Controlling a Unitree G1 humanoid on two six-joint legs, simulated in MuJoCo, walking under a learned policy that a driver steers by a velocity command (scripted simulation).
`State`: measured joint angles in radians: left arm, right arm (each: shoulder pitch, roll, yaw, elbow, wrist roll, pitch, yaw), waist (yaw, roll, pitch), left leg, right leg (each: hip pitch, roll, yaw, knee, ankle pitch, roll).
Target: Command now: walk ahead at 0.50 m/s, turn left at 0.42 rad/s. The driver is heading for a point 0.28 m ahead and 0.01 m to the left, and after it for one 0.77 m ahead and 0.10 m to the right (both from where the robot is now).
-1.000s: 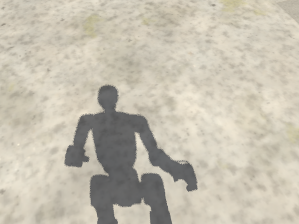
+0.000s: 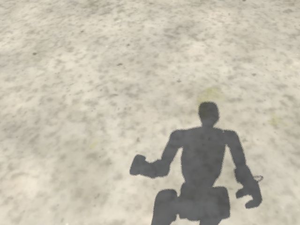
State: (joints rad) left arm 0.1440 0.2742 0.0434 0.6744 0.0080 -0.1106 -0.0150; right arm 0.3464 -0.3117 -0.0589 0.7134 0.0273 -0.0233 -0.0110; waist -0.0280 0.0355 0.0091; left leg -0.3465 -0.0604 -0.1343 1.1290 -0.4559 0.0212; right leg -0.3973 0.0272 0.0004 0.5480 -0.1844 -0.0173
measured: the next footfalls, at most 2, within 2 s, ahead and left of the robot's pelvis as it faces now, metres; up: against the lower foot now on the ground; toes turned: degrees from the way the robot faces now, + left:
left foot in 0.38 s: +0.36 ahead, +0.16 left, +0.00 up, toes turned +3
right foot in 0.90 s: +0.62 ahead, -0.12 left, +0.00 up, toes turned -17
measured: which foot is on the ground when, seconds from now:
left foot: up 0.00-0.36, down 0.38-0.90, up 0.92-1.00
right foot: down 0.00-0.40, up 0.42-0.88, down 0.90-1.00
